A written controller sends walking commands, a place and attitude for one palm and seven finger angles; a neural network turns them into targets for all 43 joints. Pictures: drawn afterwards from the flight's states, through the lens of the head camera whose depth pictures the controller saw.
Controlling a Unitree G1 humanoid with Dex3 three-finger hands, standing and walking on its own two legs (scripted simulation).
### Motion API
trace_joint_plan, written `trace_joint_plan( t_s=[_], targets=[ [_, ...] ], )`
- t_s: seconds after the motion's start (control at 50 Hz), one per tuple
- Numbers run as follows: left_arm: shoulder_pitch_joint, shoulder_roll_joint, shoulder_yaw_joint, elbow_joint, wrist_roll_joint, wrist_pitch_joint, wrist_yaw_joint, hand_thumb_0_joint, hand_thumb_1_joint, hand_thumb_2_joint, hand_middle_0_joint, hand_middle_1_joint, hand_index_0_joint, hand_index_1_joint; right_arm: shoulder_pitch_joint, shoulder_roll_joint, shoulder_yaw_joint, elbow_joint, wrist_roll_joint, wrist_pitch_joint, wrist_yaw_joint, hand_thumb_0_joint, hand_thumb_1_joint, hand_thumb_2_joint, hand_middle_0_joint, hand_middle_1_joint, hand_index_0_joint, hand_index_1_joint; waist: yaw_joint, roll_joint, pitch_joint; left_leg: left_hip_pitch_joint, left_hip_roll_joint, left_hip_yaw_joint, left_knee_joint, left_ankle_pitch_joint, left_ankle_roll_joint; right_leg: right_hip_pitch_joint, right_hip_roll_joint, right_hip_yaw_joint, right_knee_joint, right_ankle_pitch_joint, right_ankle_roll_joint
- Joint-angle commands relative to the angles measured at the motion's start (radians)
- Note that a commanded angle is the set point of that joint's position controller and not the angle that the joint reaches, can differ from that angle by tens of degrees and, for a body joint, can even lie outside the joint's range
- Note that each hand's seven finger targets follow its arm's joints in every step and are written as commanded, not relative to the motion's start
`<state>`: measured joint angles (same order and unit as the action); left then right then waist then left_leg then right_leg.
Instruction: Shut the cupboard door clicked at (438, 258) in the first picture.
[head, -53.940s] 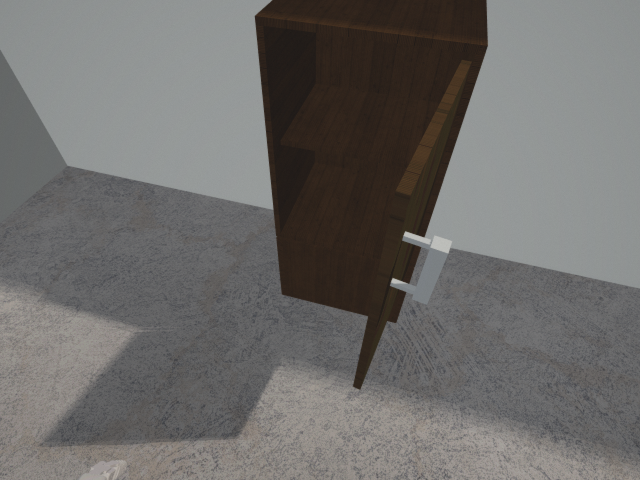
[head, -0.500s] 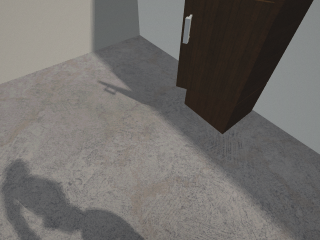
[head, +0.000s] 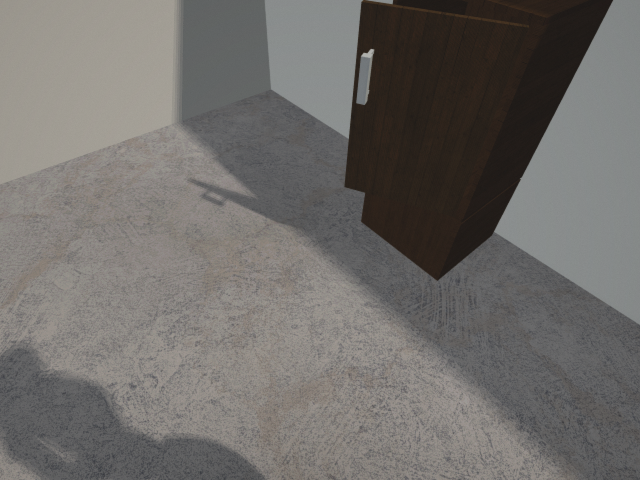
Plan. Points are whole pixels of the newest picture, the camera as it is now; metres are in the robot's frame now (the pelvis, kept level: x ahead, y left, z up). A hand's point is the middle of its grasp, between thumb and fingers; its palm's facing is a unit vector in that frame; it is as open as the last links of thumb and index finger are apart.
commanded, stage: look to check the result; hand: left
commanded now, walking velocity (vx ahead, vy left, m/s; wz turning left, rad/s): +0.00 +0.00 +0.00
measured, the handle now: (366, 76) +1.09 -0.08 +0.01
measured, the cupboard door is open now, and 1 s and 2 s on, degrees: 28 28 28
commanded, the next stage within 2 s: walk to a spot facing it in 0.58 s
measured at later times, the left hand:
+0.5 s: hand out of the picture +0.01 +0.19 -0.17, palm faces +0.00 -0.97 -0.23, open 7.4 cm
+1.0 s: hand out of the picture +0.04 +0.17 -0.19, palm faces +0.07 -0.98 -0.18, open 7.4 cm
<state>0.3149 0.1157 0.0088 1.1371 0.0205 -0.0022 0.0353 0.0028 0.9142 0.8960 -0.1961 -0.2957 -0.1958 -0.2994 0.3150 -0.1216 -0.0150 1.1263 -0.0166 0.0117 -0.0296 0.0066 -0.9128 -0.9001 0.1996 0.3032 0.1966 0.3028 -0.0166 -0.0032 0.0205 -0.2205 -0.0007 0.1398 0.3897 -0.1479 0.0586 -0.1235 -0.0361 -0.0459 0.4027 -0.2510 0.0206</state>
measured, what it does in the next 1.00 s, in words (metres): shifts its weight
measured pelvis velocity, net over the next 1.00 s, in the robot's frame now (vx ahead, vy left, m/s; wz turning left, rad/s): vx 0.08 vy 0.00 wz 0.04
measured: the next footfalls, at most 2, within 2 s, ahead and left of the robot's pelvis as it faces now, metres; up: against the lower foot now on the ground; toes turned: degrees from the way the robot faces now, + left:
right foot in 1.44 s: +0.41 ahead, -0.14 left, +0.00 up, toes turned -6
left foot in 1.88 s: +0.45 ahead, +0.08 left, +0.00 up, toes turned -7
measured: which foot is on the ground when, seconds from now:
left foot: down 0.00-1.00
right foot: down 0.00-1.00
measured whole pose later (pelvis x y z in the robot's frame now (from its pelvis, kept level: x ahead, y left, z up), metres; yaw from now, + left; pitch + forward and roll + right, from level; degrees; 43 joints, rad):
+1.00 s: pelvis +0.08 +0.00 -0.02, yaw +2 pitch -1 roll -1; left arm 0.34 0.18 0.04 1.13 0.03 -0.01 0.01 0.00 0.91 0.90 -0.20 -0.30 -0.20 -0.30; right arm 0.30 -0.17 -0.02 1.11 -0.03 0.01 0.00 0.01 -0.91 -0.90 0.20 0.30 0.20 0.30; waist -0.01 -0.01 0.03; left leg -0.25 0.04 0.12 0.62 -0.35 0.02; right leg -0.03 -0.02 -0.09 0.48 -0.42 0.01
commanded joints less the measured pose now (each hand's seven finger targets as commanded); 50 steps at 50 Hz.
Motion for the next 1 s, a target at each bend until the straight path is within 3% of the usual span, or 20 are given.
trace_joint_plan(
  t_s=[0.0, 0.3, 0.68, 0.72, 0.74, 0.78, 0.84, 0.88, 0.92, 0.94, 0.96, 0.98],
  targets=[
    [0.087, 0.105, 0.018, -0.003, -0.005, -0.005, 0.004, 0.0, 0.9, 0.9, -0.2, -0.3, -0.2, -0.3, 0.069, -0.114, -0.015, -0.023, 0.003, -0.015, -0.008, 0.0, -0.9, -0.9, 0.2, 0.3, 0.2, 0.3, 0.0, 0.024, 0.097, 0.033, 0.12, -0.166, -0.129, -0.125, -0.021, -0.128, -0.057, 0.068, -0.09, 0.006, -0.044],
    [0.024, 0.177, 0.024, -0.006, -0.004, -0.012, -0.002, 0.0, 0.9, 0.9, -0.2, -0.3, -0.2, -0.3, 0.004, -0.183, -0.022, -0.028, 0.006, -0.021, -0.005, 0.0, -0.9, -0.9, 0.2, 0.3, 0.2, 0.3, 0.0, -0.002, 0.06, 0.086, 0.13, -0.159, -0.112, -0.034, -0.018, -0.098, -0.068, 0.078, -0.108, 0.038, -0.05],
    [-0.081, 0.264, 0.032, -0.027, -0.005, -0.022, -0.011, 0.0, 0.9, 0.9, -0.2, -0.3, -0.2, -0.3, -0.111, -0.269, -0.022, -0.043, 0.005, -0.03, 0.001, 0.0, -0.9, -0.9, 0.2, 0.3, 0.2, 0.3, 0.004, 0.015, 0.007, 0.131, 0.138, -0.165, -0.1, 0.109, -0.025, -0.028, -0.087, 0.084, -0.141, 0.132, -0.05],
    [-0.048, 0.176, 0.009, -0.001, -0.009, -0.012, -0.008, 0.0, 0.9, 0.9, -0.2, -0.3, -0.2, -0.3, -0.069, -0.178, 0.002, -0.017, -0.002, -0.016, 0.005, 0.0, -0.9, -0.9, 0.2, 0.3, 0.2, 0.3, -0.004, 0.008, 0.001, 0.133, 0.121, -0.144, -0.095, -0.01, -0.042, -0.028, -0.083, 0.075, -0.14, 0.031, -0.04],
    [-0.022, 0.175, 0.011, 0.002, -0.005, -0.007, -0.008, 0.0, 0.9, 0.9, -0.2, -0.3, -0.2, -0.3, -0.044, -0.17, 0.001, -0.013, -0.005, -0.01, 0.007, 0.0, -0.9, -0.9, 0.2, 0.3, 0.2, 0.3, -0.003, 0.003, -0.003, 0.125, 0.107, -0.134, -0.076, -0.112, -0.041, -0.034, -0.081, 0.073, -0.125, -0.063, -0.048],
    [-0.015, 0.201, 0.023, -0.003, 0.0, 0.001, -0.018, 0.0, 0.9, 0.9, -0.2, -0.3, -0.2, -0.3, -0.049, -0.176, -0.006, -0.025, -0.01, -0.003, 0.012, 0.0, -0.9, -0.9, 0.2, 0.3, 0.2, 0.3, 0.004, -0.014, 0.089, 0.032, 0.085, -0.116, -0.049, -0.272, -0.041, -0.084, -0.089, 0.095, -0.131, -0.23, -0.067],
    [0.046, 0.231, 0.045, -0.009, 0.004, -0.001, -0.023, 0.0, 0.9, 0.9, -0.2, -0.3, -0.2, -0.3, -0.065, -0.153, -0.008, -0.059, -0.011, -0.006, 0.019, 0.0, -0.9, -0.9, 0.2, 0.3, 0.2, 0.3, 0.031, -0.13, 0.147, -0.14, 0.029, -0.042, 0.135, -0.284, -0.045, -0.024, -0.159, 0.198, -0.193, -0.366, -0.129],
    [0.072, 0.234, 0.058, -0.015, 0.003, -0.01, -0.021, 0.0, 0.9, 0.9, -0.2, -0.3, -0.2, -0.3, -0.086, -0.146, -0.011, -0.089, -0.013, -0.016, 0.021, 0.0, -0.9, -0.9, 0.2, 0.3, 0.2, 0.3, 0.041, -0.162, 0.177, -0.251, 0.041, -0.022, 0.258, -0.265, -0.05, 0.042, -0.237, 0.267, -0.201, -0.284, -0.184],
    [0.078, 0.233, 0.068, -0.022, 0.007, -0.022, -0.019, 0.0, 0.9, 0.9, -0.2, -0.3, -0.2, -0.3, -0.074, -0.143, -0.017, -0.108, -0.009, -0.027, 0.022, 0.0, -0.9, -0.9, 0.2, 0.3, 0.2, 0.3, 0.029, -0.125, 0.161, -0.268, 0.064, -0.029, 0.268, -0.285, -0.048, 0.093, -0.259, 0.234, -0.135, -0.076, -0.207],
    [0.066, 0.226, 0.07, -0.027, 0.007, -0.025, -0.019, 0.0, 0.9, 0.9, -0.2, -0.3, -0.2, -0.3, -0.034, -0.141, -0.019, -0.103, -0.008, -0.033, 0.023, 0.0, -0.9, -0.9, 0.2, 0.3, 0.2, 0.3, 0.008, -0.093, 0.146, -0.192, 0.063, -0.019, 0.209, -0.261, -0.041, 0.069, -0.238, 0.185, -0.072, 0.013, -0.194],
    [0.029, 0.219, 0.071, -0.04, 0.002, -0.025, -0.021, 0.0, 0.9, 0.9, -0.2, -0.3, -0.2, -0.3, 0.067, -0.138, -0.022, -0.074, -0.007, -0.043, 0.021, 0.0, -0.9, -0.9, 0.2, 0.3, 0.2, 0.3, -0.047, -0.031, 0.108, 0.007, 0.056, -0.015, 0.081, -0.158, -0.026, -0.04, -0.185, 0.097, 0.057, 0.115, -0.153],
    [0.006, 0.173, 0.066, -0.062, -0.004, -0.026, -0.029, 0.0, 0.9, 0.9, -0.2, -0.3, -0.2, -0.3, 0.216, -0.192, -0.036, -0.019, -0.019, -0.054, 0.014, 0.0, -0.9, -0.9, 0.2, 0.3, 0.2, 0.3, -0.094, 0.158, 0.074, 0.239, 0.138, -0.183, 0.002, -0.007, 0.028, -0.221, -0.051, -0.029, 0.329, 0.158, -0.088]
  ],
)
